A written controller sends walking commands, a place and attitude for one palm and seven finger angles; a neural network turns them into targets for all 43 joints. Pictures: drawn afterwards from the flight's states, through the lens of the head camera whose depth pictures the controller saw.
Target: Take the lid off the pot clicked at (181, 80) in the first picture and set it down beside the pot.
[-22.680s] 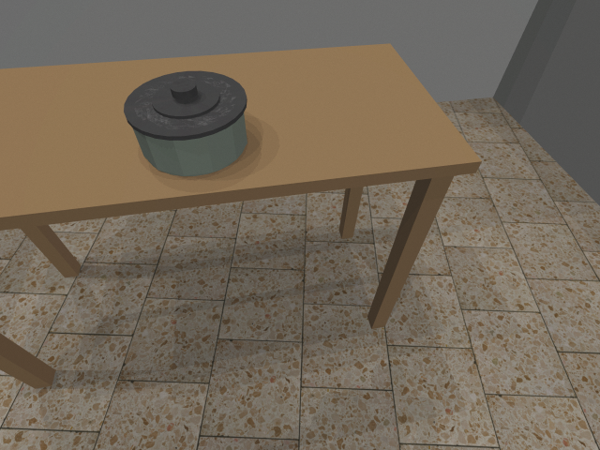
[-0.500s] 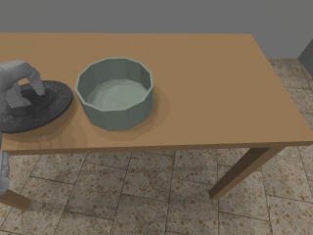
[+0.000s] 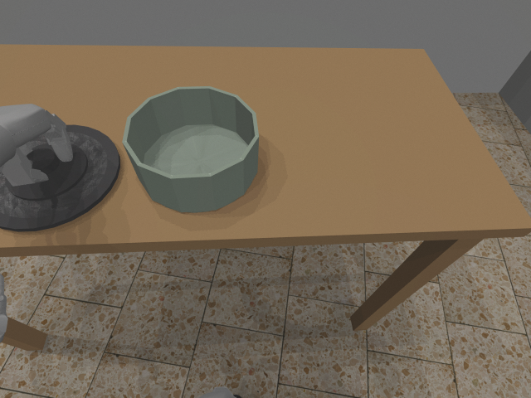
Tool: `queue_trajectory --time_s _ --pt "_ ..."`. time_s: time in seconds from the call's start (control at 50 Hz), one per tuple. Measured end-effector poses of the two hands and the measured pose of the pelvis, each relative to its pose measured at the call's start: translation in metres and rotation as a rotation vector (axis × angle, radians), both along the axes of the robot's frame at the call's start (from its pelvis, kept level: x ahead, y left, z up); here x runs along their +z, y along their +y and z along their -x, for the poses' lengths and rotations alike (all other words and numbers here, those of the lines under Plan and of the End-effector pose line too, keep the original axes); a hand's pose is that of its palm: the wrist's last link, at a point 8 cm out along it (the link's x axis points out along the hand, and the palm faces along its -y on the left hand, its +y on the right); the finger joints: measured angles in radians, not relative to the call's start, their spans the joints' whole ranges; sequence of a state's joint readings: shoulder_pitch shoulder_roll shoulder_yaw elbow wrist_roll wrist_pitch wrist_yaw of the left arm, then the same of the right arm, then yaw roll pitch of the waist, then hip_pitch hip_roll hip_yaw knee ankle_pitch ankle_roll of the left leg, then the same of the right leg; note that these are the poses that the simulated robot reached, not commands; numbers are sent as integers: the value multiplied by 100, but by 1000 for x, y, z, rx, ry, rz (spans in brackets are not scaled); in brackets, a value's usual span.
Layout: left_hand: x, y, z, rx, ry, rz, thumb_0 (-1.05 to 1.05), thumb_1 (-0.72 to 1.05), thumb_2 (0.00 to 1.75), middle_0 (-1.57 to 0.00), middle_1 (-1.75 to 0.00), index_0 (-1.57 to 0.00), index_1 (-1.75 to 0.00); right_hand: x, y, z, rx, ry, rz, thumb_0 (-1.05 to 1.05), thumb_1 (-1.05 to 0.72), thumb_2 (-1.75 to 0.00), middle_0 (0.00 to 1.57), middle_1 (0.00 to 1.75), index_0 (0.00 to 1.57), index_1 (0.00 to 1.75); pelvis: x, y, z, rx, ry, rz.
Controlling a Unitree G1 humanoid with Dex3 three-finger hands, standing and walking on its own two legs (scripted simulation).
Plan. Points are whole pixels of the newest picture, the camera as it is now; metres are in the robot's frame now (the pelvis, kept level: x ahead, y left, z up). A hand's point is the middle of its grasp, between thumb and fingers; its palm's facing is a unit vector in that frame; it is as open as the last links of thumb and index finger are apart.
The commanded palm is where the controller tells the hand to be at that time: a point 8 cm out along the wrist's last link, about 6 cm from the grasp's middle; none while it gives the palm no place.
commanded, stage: open the fingers wide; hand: left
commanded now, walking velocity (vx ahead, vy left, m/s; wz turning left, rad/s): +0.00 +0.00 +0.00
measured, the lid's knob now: (41, 162) +0.45 +0.34 +0.08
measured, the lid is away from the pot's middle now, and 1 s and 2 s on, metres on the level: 0.23 0.23 0.23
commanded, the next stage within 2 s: raise the empty hand in 0.90 s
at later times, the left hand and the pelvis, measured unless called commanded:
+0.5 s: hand (35, 158) +0.43 +0.33 +0.11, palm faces -0.39 -0.09 -0.92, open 8.6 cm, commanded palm +0.44 +0.33 +0.16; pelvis +0.00 +0.00 +0.00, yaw +0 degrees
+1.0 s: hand (31, 158) +0.43 +0.34 +0.10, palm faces -0.40 -0.11 -0.91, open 11.0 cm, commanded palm +0.45 +0.34 +0.17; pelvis +0.01 +0.00 +0.00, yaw +0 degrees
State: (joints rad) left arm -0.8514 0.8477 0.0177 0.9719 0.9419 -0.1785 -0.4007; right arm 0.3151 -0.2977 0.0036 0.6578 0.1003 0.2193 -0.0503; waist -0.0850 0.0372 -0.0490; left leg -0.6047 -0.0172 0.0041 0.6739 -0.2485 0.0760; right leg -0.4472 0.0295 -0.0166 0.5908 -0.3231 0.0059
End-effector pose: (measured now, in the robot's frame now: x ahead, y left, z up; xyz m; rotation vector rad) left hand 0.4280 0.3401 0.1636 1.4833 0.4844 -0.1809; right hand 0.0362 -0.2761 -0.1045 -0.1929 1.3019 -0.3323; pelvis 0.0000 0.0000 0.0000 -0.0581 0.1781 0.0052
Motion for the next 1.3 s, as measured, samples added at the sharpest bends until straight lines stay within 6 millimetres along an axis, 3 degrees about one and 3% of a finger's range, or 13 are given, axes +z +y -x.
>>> queue_trajectory --time_s 0.36,0.76,1.04,1.3 --pt "0 -4 0 5 -4 -6 0 25 82 -63 -88 -65 -88 3 8 -25 34 -64 -11 1 -91 -90 20 30 20 30 3 3 1 5 -8 -2" --pt "-1 -6 -9 7 -11 -7 0 -4 81 -46 -74 -46 -74 3 5 -26 12 -40 -25 1 -91 -90 20 30 20 30 4 1 -8 -4 -1 -7" --pt "-4 2 -10 30 6 2 0 -9 82 -45 -71 -44 -71 3 1 -28 11 -36 -8 1 -91 -90 20 30 20 30 3 -1 -9 -4 8 -4" --pt "19 4 -17 37 -31 -10 0 -9 82 -45 -70 -44 -70 4 6 -30 14 -42 -12 1 -91 -90 20 30 20 30 4 2 -10 1 2 -2"
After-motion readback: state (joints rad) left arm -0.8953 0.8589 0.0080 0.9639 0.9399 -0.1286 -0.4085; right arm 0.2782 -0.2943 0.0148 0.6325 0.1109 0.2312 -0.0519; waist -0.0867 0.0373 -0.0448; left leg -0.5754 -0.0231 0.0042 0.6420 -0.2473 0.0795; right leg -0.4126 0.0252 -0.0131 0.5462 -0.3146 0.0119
